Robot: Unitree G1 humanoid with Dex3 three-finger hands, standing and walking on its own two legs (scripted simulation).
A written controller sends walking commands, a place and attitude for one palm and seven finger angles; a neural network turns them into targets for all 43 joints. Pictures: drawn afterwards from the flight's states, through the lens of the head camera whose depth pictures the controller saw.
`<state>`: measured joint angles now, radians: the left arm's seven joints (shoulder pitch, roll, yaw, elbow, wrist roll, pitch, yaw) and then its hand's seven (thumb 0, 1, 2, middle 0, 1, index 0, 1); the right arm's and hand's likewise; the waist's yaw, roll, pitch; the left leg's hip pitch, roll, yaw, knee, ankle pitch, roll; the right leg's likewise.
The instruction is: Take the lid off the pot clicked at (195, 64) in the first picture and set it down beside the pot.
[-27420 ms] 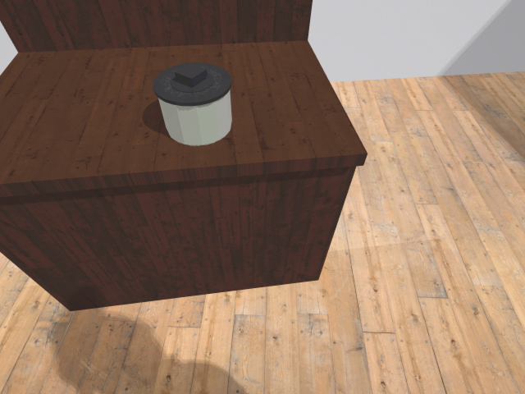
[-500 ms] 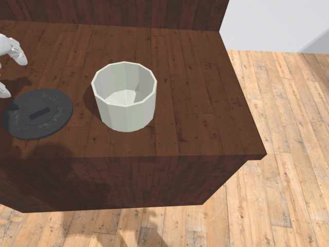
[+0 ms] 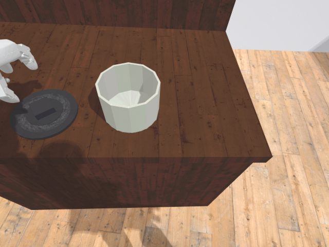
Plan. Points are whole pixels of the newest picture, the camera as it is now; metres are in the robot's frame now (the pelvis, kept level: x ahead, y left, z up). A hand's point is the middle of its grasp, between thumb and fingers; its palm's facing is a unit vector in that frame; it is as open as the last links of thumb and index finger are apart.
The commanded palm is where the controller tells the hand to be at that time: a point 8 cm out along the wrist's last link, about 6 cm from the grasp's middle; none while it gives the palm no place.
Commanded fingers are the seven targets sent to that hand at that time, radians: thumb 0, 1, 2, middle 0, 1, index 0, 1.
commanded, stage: draw the hand back to the body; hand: left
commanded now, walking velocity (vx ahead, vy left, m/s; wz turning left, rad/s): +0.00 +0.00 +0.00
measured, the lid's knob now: (42, 107) +0.48 +0.34 +0.01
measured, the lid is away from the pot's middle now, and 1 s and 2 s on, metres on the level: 0.25 0.25 0.25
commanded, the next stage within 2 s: step back with the hand held close in 1.98 s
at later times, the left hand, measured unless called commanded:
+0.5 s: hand (30, 74) +0.42 +0.26 +0.19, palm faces +0.36 -0.89 -0.29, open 10.9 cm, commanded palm +0.36 +0.30 +0.21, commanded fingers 0.00 0.15 0.85 -0.38 -0.59 -0.38 -0.59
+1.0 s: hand (37, 111) +0.33 +0.22 +0.19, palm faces +0.48 -0.83 -0.28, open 8.7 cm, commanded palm +0.27 +0.25 +0.21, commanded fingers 0.00 0.77 0.89 -0.23 -0.35 -0.23 -0.35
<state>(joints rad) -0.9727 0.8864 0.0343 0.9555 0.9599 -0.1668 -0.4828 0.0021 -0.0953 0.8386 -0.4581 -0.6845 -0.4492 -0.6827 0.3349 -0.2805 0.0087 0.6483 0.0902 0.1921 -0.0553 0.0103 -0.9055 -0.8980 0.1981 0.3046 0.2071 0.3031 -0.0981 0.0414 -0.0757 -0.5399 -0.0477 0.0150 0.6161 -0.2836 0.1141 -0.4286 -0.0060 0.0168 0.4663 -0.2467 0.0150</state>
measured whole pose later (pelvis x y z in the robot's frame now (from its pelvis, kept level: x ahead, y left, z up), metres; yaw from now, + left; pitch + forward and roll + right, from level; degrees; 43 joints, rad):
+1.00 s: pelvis +0.02 -0.08 +0.02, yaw -1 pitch -1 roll -1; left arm -0.10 0.44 0.39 0.14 -0.09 -0.07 0.08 0.01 0.53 0.88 -0.30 -0.44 -0.29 -0.44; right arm 0.21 -0.27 0.02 0.67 0.06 -0.03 -0.06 0.02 -0.91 -0.90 0.20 0.30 0.21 0.30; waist 0.01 0.06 0.00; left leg -0.15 0.02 0.01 0.44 -0.26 0.00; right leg -0.08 0.05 -0.02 0.36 -0.25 -0.03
